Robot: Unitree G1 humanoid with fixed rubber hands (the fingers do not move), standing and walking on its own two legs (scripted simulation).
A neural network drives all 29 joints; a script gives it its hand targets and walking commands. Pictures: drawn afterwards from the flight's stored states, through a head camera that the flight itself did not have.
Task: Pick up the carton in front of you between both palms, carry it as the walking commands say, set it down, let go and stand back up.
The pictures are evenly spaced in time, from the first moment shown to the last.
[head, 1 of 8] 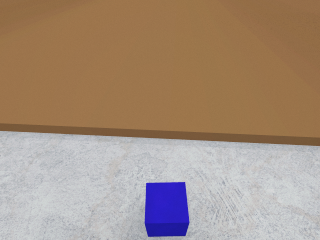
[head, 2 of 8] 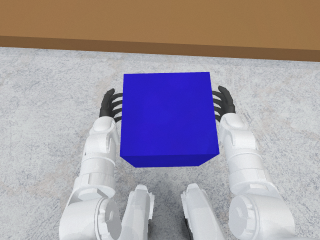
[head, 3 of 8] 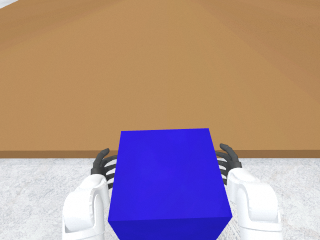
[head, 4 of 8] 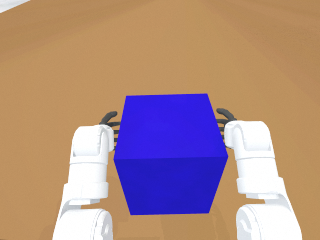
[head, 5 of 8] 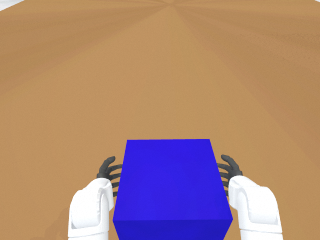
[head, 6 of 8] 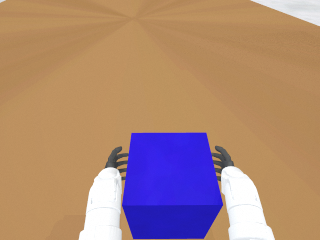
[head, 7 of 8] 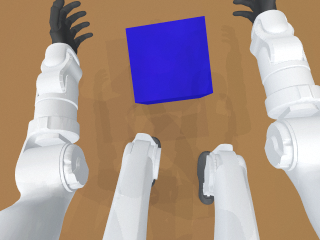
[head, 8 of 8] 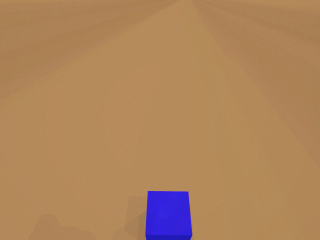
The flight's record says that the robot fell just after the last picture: no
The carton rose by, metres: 0.85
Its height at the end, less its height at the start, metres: +0.10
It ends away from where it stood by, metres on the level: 2.60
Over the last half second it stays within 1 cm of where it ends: yes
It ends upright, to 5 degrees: yes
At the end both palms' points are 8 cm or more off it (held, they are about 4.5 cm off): yes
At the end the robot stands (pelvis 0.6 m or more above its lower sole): yes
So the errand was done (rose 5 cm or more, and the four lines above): yes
